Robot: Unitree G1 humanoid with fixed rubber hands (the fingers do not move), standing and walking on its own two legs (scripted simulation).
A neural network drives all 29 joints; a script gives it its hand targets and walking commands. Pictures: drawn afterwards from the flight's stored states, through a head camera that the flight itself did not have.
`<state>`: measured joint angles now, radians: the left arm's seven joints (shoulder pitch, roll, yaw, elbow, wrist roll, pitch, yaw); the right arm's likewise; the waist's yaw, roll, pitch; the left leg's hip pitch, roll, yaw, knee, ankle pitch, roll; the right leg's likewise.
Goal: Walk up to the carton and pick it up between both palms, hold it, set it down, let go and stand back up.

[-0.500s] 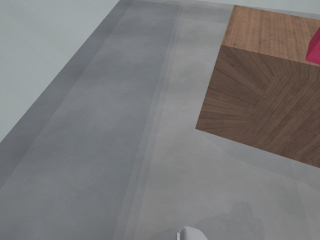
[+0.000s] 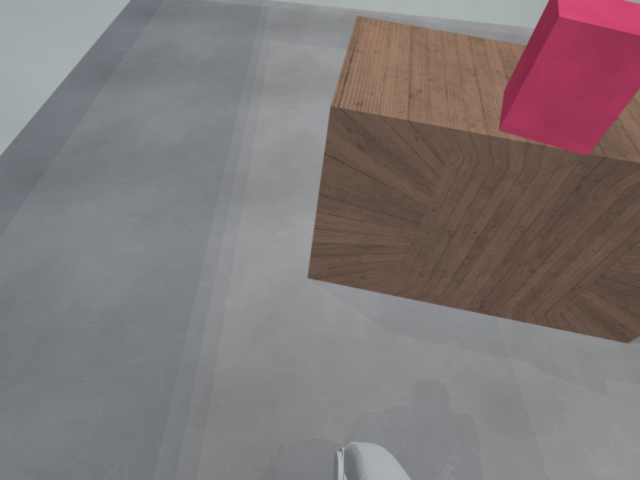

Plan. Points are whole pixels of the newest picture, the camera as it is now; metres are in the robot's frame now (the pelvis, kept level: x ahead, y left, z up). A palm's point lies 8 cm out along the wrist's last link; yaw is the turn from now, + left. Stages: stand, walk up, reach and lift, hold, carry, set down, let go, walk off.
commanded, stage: walk up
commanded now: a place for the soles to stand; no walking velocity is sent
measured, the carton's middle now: (572, 71) +0.93 -0.53 +0.11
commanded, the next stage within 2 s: none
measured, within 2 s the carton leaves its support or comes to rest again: neither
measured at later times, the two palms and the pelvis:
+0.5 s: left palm (217, 385) +0.26 +0.15 -0.13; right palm (565, 426) +0.23 -0.37 -0.10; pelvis +0.17 -0.11 -0.01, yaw -6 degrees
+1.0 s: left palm (331, 295) +0.43 -0.02 -0.11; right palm out of the picture +0.32 -0.54 -0.12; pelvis +0.30 -0.26 -0.01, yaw -7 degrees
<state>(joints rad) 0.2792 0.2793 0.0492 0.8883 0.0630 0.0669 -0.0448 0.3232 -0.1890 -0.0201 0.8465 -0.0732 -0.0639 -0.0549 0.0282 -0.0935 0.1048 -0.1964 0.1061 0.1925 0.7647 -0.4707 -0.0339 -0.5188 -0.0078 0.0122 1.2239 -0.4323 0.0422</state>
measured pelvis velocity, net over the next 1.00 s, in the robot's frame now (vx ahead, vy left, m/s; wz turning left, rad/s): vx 0.30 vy -0.26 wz -0.13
